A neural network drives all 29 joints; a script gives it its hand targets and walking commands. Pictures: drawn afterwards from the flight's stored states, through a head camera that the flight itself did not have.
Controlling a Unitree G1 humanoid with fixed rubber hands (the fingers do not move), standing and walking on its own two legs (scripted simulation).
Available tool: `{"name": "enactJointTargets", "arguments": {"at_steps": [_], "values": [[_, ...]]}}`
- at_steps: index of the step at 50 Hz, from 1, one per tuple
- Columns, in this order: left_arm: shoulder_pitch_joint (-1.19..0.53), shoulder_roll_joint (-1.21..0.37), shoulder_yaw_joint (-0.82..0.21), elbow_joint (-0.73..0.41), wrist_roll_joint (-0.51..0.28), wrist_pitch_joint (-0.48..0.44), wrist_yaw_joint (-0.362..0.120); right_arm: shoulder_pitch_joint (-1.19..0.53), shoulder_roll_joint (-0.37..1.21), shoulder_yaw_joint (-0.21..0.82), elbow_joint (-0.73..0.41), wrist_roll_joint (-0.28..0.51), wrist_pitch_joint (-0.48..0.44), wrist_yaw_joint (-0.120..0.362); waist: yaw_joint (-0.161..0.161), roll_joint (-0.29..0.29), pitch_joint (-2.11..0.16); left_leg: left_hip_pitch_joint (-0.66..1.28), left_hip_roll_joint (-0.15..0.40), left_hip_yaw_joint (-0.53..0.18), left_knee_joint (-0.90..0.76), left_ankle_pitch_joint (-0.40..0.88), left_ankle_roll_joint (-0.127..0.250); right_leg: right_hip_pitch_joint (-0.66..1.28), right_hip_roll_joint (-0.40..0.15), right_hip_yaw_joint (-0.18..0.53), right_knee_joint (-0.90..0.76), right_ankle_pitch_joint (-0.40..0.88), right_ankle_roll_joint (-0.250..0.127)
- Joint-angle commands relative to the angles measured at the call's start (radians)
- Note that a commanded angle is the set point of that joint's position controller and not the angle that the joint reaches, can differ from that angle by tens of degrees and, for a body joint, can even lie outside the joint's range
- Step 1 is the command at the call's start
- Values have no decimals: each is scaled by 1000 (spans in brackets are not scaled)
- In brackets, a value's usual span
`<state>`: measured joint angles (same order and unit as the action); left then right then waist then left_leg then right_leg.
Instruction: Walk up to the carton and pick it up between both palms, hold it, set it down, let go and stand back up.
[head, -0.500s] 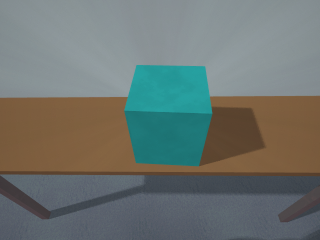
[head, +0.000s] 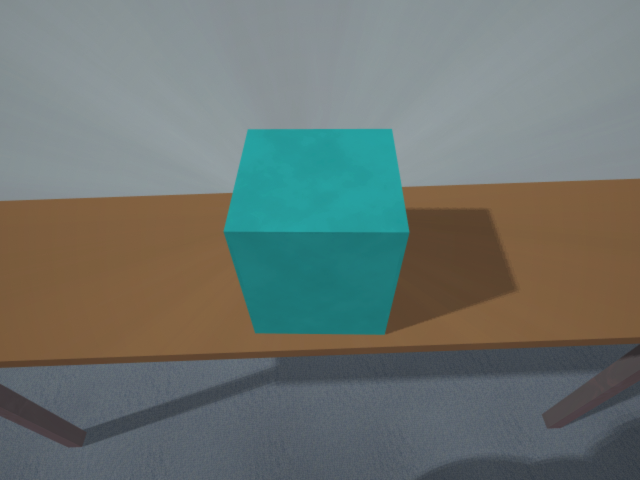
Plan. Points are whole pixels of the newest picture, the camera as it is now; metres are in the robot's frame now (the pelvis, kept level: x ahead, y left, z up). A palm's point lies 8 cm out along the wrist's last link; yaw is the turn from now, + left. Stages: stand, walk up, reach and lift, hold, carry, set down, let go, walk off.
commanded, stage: walk up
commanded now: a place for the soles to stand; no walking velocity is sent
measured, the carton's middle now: (319, 237) +0.45 +0.03 +0.02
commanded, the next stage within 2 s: reach and lift in 0.40 s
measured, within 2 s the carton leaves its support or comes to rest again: neither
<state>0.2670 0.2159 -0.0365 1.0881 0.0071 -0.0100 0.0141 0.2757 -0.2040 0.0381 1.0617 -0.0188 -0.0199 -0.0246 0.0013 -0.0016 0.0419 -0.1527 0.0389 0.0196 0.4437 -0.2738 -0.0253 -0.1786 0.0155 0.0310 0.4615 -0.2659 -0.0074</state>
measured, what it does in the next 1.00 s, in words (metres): stands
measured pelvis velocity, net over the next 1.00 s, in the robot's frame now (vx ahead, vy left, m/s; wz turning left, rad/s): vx -0.04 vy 0.00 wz -0.02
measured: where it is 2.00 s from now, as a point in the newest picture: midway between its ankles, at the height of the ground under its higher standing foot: outside the picture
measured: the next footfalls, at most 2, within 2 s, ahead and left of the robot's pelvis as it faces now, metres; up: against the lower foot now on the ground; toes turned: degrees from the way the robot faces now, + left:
none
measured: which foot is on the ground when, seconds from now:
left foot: down 0.00-1.00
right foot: down 0.00-1.00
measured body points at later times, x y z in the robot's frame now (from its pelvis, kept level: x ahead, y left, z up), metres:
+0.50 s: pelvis -0.02 +0.00 -0.02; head +0.03 +0.00 +0.43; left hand +0.06 +0.26 -0.17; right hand +0.05 -0.25 -0.17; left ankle -0.02 +0.14 -0.74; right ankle -0.01 -0.12 -0.74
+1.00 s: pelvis -0.04 +0.00 -0.01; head +0.01 +0.01 +0.43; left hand +0.11 +0.25 -0.12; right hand +0.10 -0.22 -0.12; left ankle -0.02 +0.14 -0.74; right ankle -0.01 -0.11 -0.74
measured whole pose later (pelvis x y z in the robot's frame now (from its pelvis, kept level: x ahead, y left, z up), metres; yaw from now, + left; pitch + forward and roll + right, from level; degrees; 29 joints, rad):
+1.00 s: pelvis -0.04 +0.00 -0.01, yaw -1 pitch -1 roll +0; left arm 0.14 0.26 0.05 0.45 0.03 0.46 -0.02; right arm 0.15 -0.12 -0.07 0.62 -0.01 0.08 0.03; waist 0.00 -0.03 0.14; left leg -0.29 0.06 0.03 0.59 -0.29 -0.04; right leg -0.31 0.02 0.01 0.58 -0.26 -0.01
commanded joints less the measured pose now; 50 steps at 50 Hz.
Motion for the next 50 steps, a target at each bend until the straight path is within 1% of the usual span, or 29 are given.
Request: {"name": "enactJointTargets", "arguments": {"at_steps": [1, 3, 6, 7, 8, 9, 10, 11, 13, 16, 20, 21, 22, 23, 24, 25, 27, 28, 29, 31, 32, 33, 34, 35, 36, 40, 42, 45, 50], "values": [[67, 127, 25, -22, -2, -11, 7, 47, -128, -25, -32, -3, -15, -8, 0, 1, -9, 10, 70, -50, -62, 167, 74, -13, -84, 76, -40, 244, -32], [73, 122, 24, -19, 3, -11, 10, 38, -126, -24, -32, -2, -14, -8, 4, 20, 15, 2, 79, -43, -63, 168, 80, -16, -86, 80, -40, 259, -33], [74, 111, 19, -23, 1, -12, 11, 25, -121, -26, -41, -2, -10, -9, -7, -7, 18, 14, 73, -26, -51, 153, 77, -44, -81, 97, -38, 269, -37], [78, 110, 19, -21, -3, -12, 10, 25, -126, -26, -35, 1, -9, -10, 0, -12, 20, 16, 66, -24, -49, 135, 74, -51, -81, 99, -48, 253, -37], [81, 118, 20, -20, -2, -12, 11, 23, -122, -24, -33, 0, -8, -9, 0, 18, 24, 25, 66, -14, -54, 119, 71, -58, -79, 108, -52, 251, -36], [78, 116, 20, -19, 0, -12, 11, 16, -129, -28, -34, -2, -8, -8, -1, 19, 25, 21, 69, -13, -63, 117, 74, -51, -81, 101, -42, 260, -30], [77, 126, 23, -20, 0, -11, 11, 27, -124, -26, -31, -4, -9, -8, -5, -15, 9, 37, 77, -24, -67, 135, 77, -49, -77, 100, -33, 259, -30], [81, 114, 20, -24, -2, -12, 11, 20, -129, -30, -34, -4, -8, -6, -3, 9, 10, 37, 82, -15, -66, 133, 80, -58, -75, 103, -34, 247, -30], [87, 119, 24, -26, -1, -14, 11, 16, -133, -31, -34, -2, -7, -6, 2, -15, -5, 61, 88, -14, -68, 113, 83, -65, -64, 108, -33, 226, -27], [94, 104, 16, -24, 1, -15, 14, 7, -126, -29, -33, 0, -3, -6, -2, 13, 20, 53, 81, -6, -70, 103, 82, -79, -69, 128, -36, 248, -26], [89, 128, 22, -34, 1, -18, 18, 10, -146, -28, -29, -7, 4, -4, -5, -19, -9, 76, 79, 18, -60, 116, 70, -82, -68, 143, -25, 284, -42], [-777, 266, 84, -366, -71, 158, -7, -793, -77, -179, -187, -116, -56, 39, -59, -66, -26, -364, 22, 16, 136, -14, 27, -179, -61, -63, 144, -64, -5], [-599, 273, 68, -362, -80, 268, 16, -609, -125, -206, -164, -160, -33, 69, -85, -72, 76, -418, -7, 54, 151, -179, 24, -196, -64, -43, 158, -201, -26], [-578, 230, 40, -384, -85, 369, 10, -563, -134, -198, -231, -133, 15, 90, -50, -90, -76, -312, 11, 63, 178, -116, 14, -153, -66, -59, 184, -91, -11], [-534, 209, 44, -481, -63, 456, 0, -467, -145, -181, -291, -82, 62, 102, -26, -47, -170, -261, 11, 88, 215, -60, -4, -138, -70, -36, 189, 44, -8], [-501, 194, 73, -556, -19, 524, -16, -410, -152, -165, -320, -41, 88, 100, -18, -29, -266, -236, 16, 99, 251, 9, -19, -117, -70, -45, 222, 202, -5], [-382, 179, 129, -621, 74, 623, -56, -302, -176, -128, -291, 57, 115, 75, -15, 2, -404, -112, 4, 93, 349, 297, -62, -73, -44, -88, 288, 568, 15], [-315, 164, 144, -638, 103, 660, -74, -254, -187, -105, -261, 111, 123, 65, -22, 38, -426, -16, 4, 71, 376, 425, -83, -112, -28, -114, 294, 643, 24], [-233, 134, 152, -655, 115, 689, -89, -212, -194, -78, -237, 161, 128, 59, -39, 72, -421, 100, 14, 47, 371, 501, -97, -166, -9, -142, 275, 624, 20], [-92, 87, 169, -716, 134, 719, -115, -168, -222, -40, -274, 222, 136, 53, -39, 82, -357, 190, 16, 46, 282, 496, -94, -122, 22, -153, 161, 537, -19], [-53, 74, 167, -729, 141, 722, -120, -173, -234, -31, -299, 224, 145, 47, -35, 70, -293, 182, 10, 46, 223, 451, -82, -88, 29, -149, 109, 493, -33], [-37, 68, 161, -793, 147, 731, -116, -197, -235, -36, -348, 220, 164, 47, -20, 44, -196, 93, 6, 36, 89, 184, -67, -22, 35, -121, 25, 178, -57], [-64, 70, 124, -727, 137, 724, -110, -187, -202, -54, -373, 157, 181, 38, -29, 33, -22, 6, 5, 32, 43, 50, -47, -28, 32, -125, 24, 107, -53], [-79, 80, 116, -702, 131, 697, -106, -200, -193, -60, -396, 114, 192, 31, -22, 1, 55, -31, -30, 72, 37, 48, -17, -35, 22, -105, 5, 108, -41], [-104, 98, 118, -729, 126, 676, -101, -225, -167, -64, -437, 105, 196, 26, -17, -25, 66, 14, -38, 75, 42, 36, -5, -94, 22, -105, -22, 94, -27], [-263, 138, 132, -763, 101, 585, -72, -277, -85, -100, -542, 51, 181, 60, -3, -13, 57, -6, -28, 99, 16, -62, 2, -173, -10, -89, -78, -76, -12], [-342, 158, 141, -778, 81, 523, -51, -295, -43, -118, -569, 20, 144, 73, -5, -8, -26, -54, -4, 102, 43, -88, 13, -164, -26, -71, -43, -76, -12], [-370, 177, 138, -822, 44, 444, -31, -259, -10, -134, -597, 2, 85, 63, -14, 9, -157, -84, 12, 110, 69, -69, 16, -97, -35, -51, 8, 15, -8], [-220, 157, 103, -832, -8, 377, -20, -137, -8, -148, -565, 17, -7, 29, -24, 42, -207, -7, -5, 99, 49, 63, 2, -28, -14, -71, 4, 171, -9]]}}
